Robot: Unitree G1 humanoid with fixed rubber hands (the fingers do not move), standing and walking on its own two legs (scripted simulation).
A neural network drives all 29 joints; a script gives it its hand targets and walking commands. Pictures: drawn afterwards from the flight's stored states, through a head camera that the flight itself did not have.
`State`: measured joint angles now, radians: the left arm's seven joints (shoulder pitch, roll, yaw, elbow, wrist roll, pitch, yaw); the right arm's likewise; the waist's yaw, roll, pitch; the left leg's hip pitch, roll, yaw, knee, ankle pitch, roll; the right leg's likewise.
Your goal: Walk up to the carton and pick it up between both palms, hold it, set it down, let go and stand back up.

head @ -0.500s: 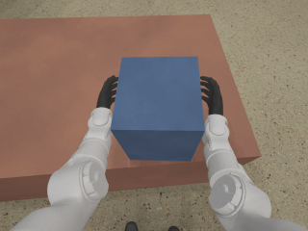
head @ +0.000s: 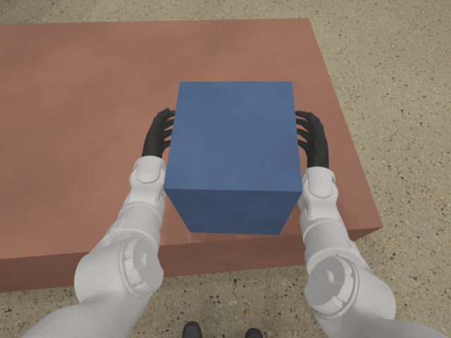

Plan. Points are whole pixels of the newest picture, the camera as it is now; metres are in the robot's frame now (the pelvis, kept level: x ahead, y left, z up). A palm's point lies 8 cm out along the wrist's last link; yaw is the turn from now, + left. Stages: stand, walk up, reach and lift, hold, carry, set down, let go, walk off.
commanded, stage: set down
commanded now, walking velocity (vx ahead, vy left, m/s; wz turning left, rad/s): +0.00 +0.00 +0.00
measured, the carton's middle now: (234, 166) +0.43 +0.00 -0.04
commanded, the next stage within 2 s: none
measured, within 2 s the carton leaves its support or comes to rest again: neither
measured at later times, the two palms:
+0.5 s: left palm (158, 151) +0.43 +0.15 +0.00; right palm (316, 164) +0.41 -0.14 +0.01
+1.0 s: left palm (160, 150) +0.44 +0.15 -0.01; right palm (317, 165) +0.41 -0.15 +0.00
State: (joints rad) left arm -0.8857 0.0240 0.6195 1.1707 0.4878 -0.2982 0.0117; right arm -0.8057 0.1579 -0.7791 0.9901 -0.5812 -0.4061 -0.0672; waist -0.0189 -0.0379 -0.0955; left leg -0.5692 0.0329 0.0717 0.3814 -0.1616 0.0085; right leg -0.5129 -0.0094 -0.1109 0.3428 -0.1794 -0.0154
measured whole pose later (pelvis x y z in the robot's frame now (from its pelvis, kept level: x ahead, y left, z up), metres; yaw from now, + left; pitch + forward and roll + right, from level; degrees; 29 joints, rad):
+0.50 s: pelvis -0.01 +0.00 +0.00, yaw +0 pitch +22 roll -1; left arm -0.90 0.01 0.66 1.14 0.53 -0.31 0.00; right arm -0.80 0.17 -0.80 0.96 -0.58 -0.41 -0.06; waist -0.03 -0.04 -0.10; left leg -0.62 0.03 0.07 0.40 -0.16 0.01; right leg -0.57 -0.01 -0.11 0.37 -0.18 -0.02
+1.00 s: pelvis -0.02 +0.01 -0.01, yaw -3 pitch +26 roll -2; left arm -1.00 0.16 0.38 1.43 0.19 -0.36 0.09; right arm -0.90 0.01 -0.42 1.25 -0.20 -0.36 -0.12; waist -0.04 -0.03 -0.20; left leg -0.78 0.06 0.10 0.52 -0.20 0.02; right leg -0.73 0.01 -0.08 0.45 -0.18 -0.01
